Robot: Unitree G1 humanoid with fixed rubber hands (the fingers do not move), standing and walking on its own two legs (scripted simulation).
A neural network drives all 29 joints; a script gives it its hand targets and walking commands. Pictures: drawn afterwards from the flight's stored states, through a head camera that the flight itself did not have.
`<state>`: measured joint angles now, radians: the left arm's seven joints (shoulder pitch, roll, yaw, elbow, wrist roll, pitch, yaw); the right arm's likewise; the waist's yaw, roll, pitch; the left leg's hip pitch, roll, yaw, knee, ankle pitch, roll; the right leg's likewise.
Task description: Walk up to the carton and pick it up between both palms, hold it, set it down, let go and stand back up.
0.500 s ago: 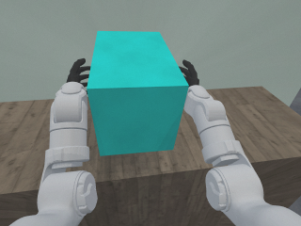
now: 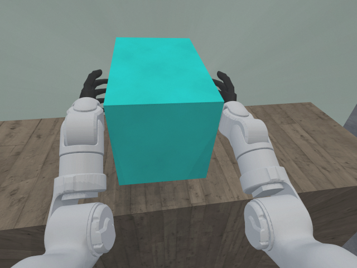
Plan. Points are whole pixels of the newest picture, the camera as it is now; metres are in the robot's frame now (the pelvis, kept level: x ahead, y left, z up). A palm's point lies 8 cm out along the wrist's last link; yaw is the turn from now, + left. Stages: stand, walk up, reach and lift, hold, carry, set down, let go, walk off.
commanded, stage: hold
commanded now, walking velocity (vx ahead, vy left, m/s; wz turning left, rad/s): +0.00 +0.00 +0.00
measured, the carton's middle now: (158, 103) +0.44 +0.03 +0.21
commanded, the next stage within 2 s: none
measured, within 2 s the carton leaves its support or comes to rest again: neither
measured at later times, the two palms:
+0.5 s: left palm (90, 105) +0.36 +0.17 +0.25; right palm (226, 106) +0.37 -0.12 +0.24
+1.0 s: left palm (89, 104) +0.36 +0.17 +0.25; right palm (226, 106) +0.37 -0.12 +0.24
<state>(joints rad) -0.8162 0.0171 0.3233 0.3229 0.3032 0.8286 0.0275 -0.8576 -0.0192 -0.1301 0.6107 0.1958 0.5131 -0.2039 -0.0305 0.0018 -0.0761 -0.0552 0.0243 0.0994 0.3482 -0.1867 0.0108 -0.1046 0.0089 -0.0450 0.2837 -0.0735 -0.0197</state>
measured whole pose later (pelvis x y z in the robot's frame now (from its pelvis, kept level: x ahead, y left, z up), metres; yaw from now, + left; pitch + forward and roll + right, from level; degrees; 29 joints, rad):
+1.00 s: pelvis +0.00 +0.00 +0.00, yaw +0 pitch -6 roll +0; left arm -0.81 0.02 0.32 0.30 0.30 0.84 0.02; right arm -0.86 -0.02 -0.13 0.61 0.20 0.51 -0.21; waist -0.03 0.00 -0.08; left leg -0.05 0.02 0.10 0.35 -0.19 0.01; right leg -0.10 0.01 -0.04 0.28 -0.07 -0.02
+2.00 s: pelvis +0.00 +0.00 +0.00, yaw +0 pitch -7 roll +0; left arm -0.81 0.02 0.32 0.30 0.30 0.84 0.02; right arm -0.85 -0.02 -0.13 0.60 0.20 0.51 -0.21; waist -0.03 0.00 -0.08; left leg -0.05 0.02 0.10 0.35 -0.19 0.01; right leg -0.10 0.01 -0.04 0.28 -0.07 -0.02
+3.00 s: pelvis +0.00 +0.00 +0.00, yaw +0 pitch -7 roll +0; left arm -0.81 0.02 0.32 0.30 0.31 0.84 0.01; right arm -0.85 -0.02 -0.13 0.60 0.20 0.51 -0.21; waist -0.03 0.00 -0.08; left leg -0.05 0.02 0.10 0.35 -0.19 0.01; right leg -0.10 0.01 -0.04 0.28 -0.07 -0.02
